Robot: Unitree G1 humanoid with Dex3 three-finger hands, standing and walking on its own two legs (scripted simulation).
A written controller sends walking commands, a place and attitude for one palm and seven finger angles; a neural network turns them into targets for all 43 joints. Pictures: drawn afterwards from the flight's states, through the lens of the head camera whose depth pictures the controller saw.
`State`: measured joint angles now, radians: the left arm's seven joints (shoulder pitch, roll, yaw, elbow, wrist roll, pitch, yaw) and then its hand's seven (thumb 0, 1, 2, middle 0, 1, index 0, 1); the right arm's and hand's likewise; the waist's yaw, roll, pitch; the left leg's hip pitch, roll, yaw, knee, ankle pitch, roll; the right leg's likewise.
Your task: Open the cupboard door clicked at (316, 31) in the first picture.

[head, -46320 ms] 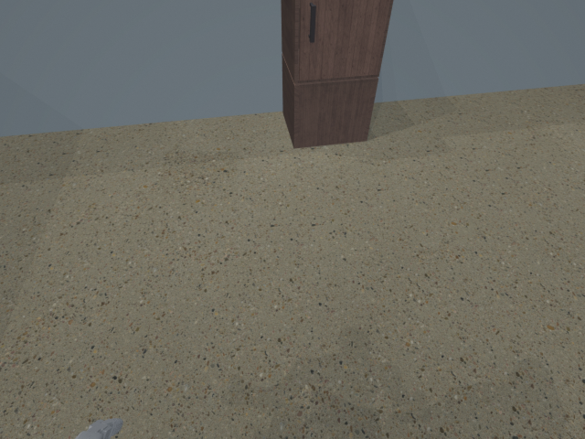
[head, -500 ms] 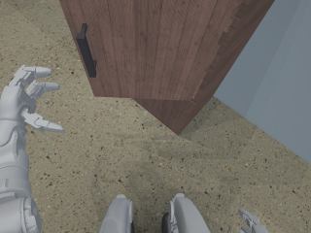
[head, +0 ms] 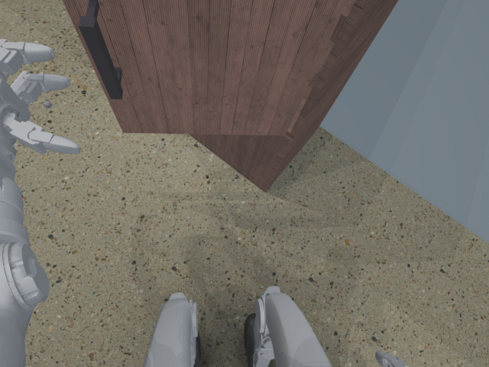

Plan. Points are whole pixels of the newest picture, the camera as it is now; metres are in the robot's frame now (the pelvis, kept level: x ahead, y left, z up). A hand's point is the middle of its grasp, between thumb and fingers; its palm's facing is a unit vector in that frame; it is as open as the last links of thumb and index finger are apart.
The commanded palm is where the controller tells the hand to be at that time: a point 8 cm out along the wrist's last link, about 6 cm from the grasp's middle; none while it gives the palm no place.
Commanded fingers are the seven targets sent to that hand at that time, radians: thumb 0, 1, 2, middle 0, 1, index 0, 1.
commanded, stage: move the hooked fingers beside the handle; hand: left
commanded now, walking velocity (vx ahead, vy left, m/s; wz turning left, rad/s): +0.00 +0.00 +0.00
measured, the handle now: (105, 53) +0.59 +0.20 +0.06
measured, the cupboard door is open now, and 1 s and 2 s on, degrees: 41 41 41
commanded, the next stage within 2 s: slide the fingers in behind the handle in 1.02 s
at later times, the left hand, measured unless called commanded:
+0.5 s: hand (60, 81) +0.54 +0.27 +0.04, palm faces +0.03 -1.00 -0.04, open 13.9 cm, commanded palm +0.53 +0.30 +0.05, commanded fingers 0.00 -0.50 0.30 -0.30 -1.20 -0.30 -1.20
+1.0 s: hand (51, 79) +0.54 +0.28 +0.05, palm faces +0.04 -1.00 -0.04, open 13.9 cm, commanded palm +0.52 +0.30 +0.05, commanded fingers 0.00 -0.50 0.30 -0.30 -1.20 -0.30 -1.20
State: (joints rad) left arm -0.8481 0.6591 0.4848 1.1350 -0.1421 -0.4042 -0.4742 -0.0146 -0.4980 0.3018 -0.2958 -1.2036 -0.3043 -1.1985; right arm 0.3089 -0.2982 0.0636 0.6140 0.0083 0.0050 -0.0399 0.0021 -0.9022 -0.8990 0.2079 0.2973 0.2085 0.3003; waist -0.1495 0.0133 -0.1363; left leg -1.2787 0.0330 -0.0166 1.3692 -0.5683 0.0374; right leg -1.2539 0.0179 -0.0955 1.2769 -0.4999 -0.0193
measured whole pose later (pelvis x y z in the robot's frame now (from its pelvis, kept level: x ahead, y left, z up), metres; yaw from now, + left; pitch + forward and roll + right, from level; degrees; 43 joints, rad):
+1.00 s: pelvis +0.01 +0.01 +0.00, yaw -2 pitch +30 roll -6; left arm -0.94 0.73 0.53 1.14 -0.08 -0.38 -0.42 -0.02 -0.50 0.30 -0.30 -1.20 -0.30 -1.20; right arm 0.32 -0.28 0.09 0.58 -0.01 0.07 -0.01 0.00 -0.90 -0.90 0.21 0.30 0.21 0.30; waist -0.20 0.02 -0.12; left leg -1.32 0.05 -0.03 1.38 -0.59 0.05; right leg -1.29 0.03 -0.10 1.26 -0.50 -0.01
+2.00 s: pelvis +0.01 +0.00 +0.00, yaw -1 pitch +29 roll -5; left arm -0.92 0.56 0.43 1.13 -0.08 -0.41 -0.29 -0.01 -0.50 0.30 -0.30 -1.20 -0.30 -1.20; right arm 0.33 -0.27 0.06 0.60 -0.02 0.07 0.01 0.00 -0.90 -0.90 0.21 0.30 0.21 0.30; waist -0.19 0.03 -0.14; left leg -1.29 0.04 -0.02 1.36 -0.58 0.04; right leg -1.26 0.03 -0.09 1.26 -0.50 -0.01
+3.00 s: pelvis +0.01 +0.00 +0.00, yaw +0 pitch +29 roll -4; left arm -0.93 0.52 0.40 1.15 -0.07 -0.45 -0.22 -0.01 -0.36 0.36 -0.31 -1.22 -0.32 -1.22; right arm 0.34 -0.26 0.05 0.61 -0.03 0.07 0.01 0.00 -0.90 -0.90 0.21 0.30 0.21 0.30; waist -0.19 0.04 -0.15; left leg -1.29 0.04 -0.01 1.35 -0.58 0.03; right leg -1.27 0.03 -0.09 1.27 -0.51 -0.02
